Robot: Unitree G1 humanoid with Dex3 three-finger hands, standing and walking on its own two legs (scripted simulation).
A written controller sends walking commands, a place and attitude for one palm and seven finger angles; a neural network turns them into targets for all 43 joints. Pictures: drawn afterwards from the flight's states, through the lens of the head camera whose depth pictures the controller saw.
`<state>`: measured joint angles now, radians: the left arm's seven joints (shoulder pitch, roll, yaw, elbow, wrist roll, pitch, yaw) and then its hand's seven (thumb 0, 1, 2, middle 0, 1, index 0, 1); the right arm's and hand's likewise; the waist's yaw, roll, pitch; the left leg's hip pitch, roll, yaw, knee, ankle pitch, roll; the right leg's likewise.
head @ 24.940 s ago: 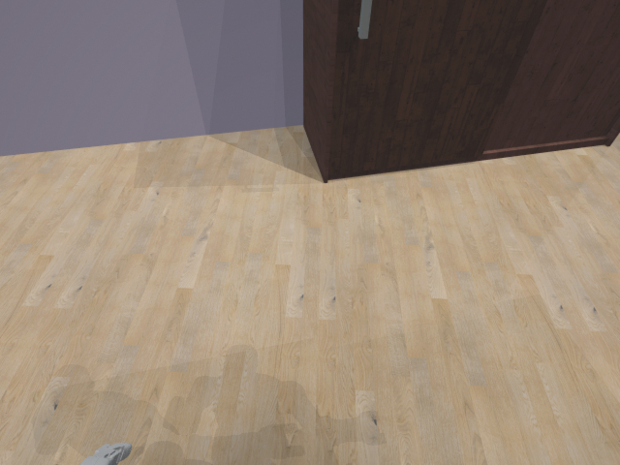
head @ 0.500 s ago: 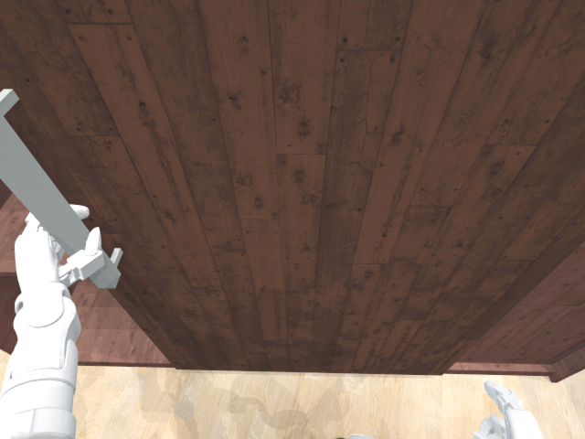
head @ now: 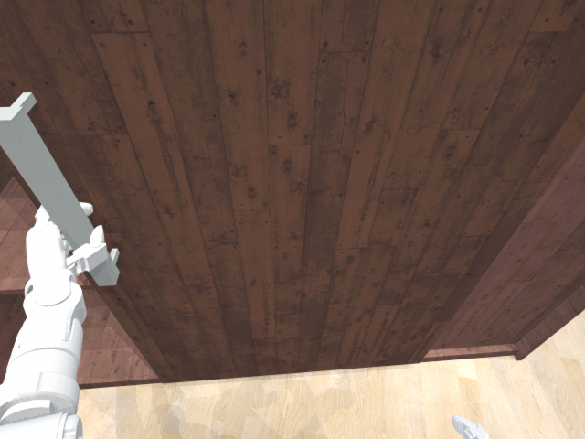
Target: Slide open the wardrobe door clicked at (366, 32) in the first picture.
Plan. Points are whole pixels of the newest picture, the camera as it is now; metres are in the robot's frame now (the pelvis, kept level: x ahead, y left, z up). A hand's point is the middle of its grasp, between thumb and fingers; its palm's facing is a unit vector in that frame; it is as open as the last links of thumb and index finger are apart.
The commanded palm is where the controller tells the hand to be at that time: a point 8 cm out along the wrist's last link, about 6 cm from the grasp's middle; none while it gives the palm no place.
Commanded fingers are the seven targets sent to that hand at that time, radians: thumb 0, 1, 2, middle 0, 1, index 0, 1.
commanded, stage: stop walking and hold the door there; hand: left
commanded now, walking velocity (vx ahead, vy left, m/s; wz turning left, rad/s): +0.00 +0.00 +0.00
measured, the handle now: (74, 204) +0.41 +0.33 +0.11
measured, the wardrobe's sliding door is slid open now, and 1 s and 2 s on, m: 0.46 0.46 0.45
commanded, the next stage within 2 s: loosen the grip on the handle in 1.54 s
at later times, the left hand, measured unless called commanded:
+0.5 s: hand (94, 248) +0.36 +0.30 +0.07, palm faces +0.41 -0.86 -0.29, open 6.2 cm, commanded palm +0.32 +0.34 +0.05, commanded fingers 0.00 0.90 0.90 -0.45 -1.40 -0.45 -1.40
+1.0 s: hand (90, 250) +0.36 +0.30 +0.07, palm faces +0.28 -0.92 -0.26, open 6.2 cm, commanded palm +0.32 +0.34 +0.05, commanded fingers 0.00 0.90 0.90 -0.45 -1.40 -0.45 -1.40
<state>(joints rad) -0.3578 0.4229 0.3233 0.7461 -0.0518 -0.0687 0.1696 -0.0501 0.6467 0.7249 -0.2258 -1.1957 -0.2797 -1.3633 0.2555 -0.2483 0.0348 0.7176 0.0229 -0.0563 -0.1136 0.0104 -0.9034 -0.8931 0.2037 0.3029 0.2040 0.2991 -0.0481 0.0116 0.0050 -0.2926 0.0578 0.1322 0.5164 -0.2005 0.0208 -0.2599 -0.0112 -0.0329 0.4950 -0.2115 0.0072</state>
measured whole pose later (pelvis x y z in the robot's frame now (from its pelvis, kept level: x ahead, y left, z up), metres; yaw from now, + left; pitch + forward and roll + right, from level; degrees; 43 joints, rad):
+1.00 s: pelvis -0.06 +0.08 +0.00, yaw +2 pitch +1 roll +0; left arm -0.64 0.33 0.19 0.89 -0.04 -0.14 0.10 -0.06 0.63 0.73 -0.20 -1.27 -0.33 -1.39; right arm 0.25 -0.24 0.05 0.74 0.04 -0.03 -0.08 0.01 -0.90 -0.89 0.20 0.30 0.20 0.30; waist -0.03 0.07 0.11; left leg -0.38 0.04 0.05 0.72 -0.37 0.00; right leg -0.23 0.03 -0.11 0.56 -0.34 -0.07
